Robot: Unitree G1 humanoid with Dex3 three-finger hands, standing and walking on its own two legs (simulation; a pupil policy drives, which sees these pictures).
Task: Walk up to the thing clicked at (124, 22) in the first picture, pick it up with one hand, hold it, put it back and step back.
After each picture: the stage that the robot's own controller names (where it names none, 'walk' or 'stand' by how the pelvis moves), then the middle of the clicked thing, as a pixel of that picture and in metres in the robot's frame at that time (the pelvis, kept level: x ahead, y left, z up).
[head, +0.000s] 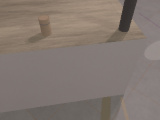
stand; (127, 12) +0.89 -0.25 +0.02
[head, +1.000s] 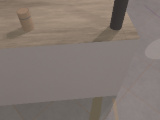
rise first; (119, 7) +0.79 -0.14 +0.05
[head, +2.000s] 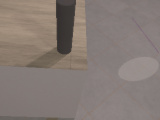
sink last; (65, 28) +0.56 +0.12 +0.06
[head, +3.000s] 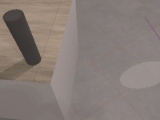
stand; (25, 41) +0.51 +0.29 +0.04
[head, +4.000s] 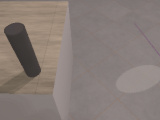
stand; (25, 53) +0.48 +0.27 +0.03
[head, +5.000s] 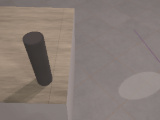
stand; (40, 62) +0.44 +0.20 +0.02
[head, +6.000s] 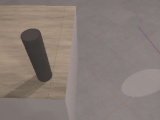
stand; (38, 58) +0.47 +0.21 +0.02
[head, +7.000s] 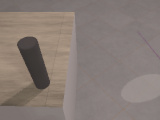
stand; (36, 66) +0.44 +0.23 +0.02
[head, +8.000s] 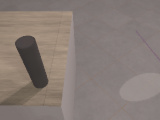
stand; (34, 65) +0.44 +0.23 +0.02
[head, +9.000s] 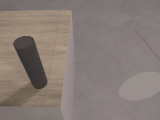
stand; (33, 65) +0.44 +0.24 +0.02
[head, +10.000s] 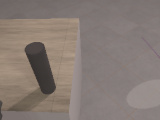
rise first; (42, 71) +0.42 +0.22 +0.02
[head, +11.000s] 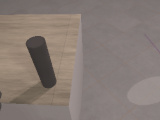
go down; (43, 64) +0.45 +0.22 +0.02
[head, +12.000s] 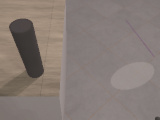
go down; (29, 52) +0.47 +0.20 +0.04
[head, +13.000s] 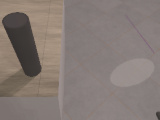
go down; (25, 49) +0.45 +0.20 +0.07
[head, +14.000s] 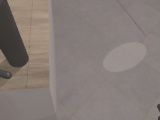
close in; (7, 36) +0.46 +0.21 +0.10
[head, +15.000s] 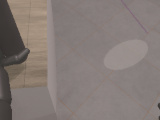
close; (5, 32) +0.47 +0.21 +0.11
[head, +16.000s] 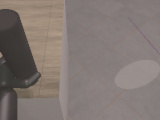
lift; (18, 55) +0.36 +0.20 +0.16
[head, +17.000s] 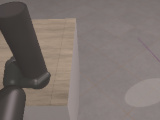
lift; (27, 53) +0.32 +0.17 +0.23
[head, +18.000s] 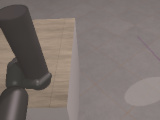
hold; (29, 54) +0.33 +0.17 +0.22
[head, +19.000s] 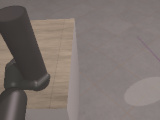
hold; (27, 55) +0.33 +0.17 +0.22
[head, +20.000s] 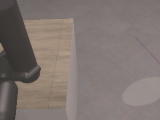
crouch; (18, 47) +0.35 +0.20 +0.23
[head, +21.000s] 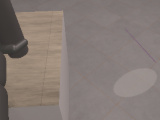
lower; (4, 20) +0.45 +0.23 +0.24
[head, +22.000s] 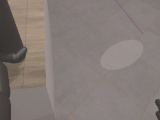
lower; (4, 30) +0.48 +0.21 +0.12
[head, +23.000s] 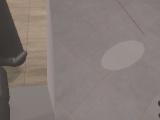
lower; (4, 34) +0.46 +0.21 +0.11
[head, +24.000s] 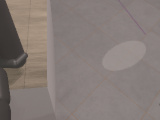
lower; (5, 36) +0.46 +0.21 +0.10
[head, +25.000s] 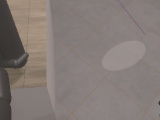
lower; (6, 36) +0.46 +0.21 +0.10
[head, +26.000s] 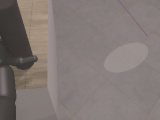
open; (15, 38) +0.46 +0.19 +0.10
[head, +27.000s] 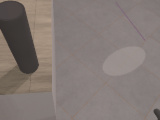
sink last; (21, 44) +0.44 +0.18 +0.09
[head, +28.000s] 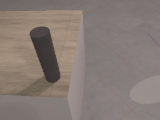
sink last; (47, 57) +0.46 +0.20 +0.07
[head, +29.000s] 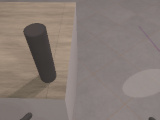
stand; (42, 56) +0.44 +0.19 +0.07
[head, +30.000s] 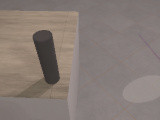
stand; (48, 60) +0.46 +0.18 +0.04
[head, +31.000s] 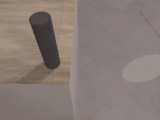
walk; (47, 44) +0.49 +0.16 +0.04
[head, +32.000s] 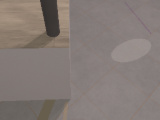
walk; (50, 12) +0.67 +0.19 +0.04
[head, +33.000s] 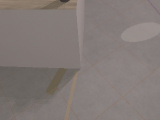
walk; out of the picture +0.99 +0.19 +0.04
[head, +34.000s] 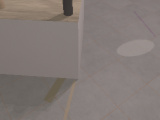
stand; out of the picture +1.05 +0.16 +0.02
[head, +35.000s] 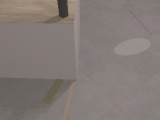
stand; out of the picture +1.05 +0.18 +0.02
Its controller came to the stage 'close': yes
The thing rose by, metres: 0.21
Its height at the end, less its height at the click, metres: +0.00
